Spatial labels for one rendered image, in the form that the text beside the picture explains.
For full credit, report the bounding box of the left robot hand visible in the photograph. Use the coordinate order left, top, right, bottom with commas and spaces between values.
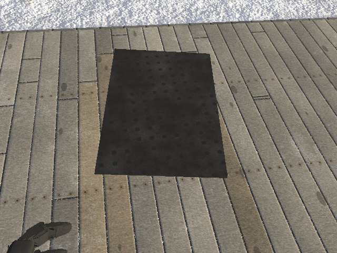
7, 222, 72, 253

